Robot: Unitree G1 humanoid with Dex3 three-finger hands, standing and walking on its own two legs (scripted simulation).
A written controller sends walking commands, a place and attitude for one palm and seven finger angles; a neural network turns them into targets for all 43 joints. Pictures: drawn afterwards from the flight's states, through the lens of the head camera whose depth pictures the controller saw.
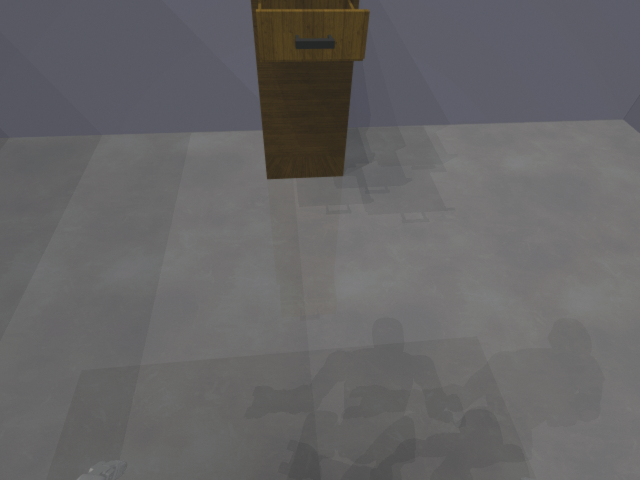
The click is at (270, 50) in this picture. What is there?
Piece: drawer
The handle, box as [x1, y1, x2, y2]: [295, 35, 334, 48]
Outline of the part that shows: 295,35 296,48 334,47 334,40 330,35 328,35 327,38 299,38 298,35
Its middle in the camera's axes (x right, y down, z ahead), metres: -0.02 -0.60 +1.17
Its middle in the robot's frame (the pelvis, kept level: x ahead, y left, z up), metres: +1.29 +0.09 +0.02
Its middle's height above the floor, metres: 0.79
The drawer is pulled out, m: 0.29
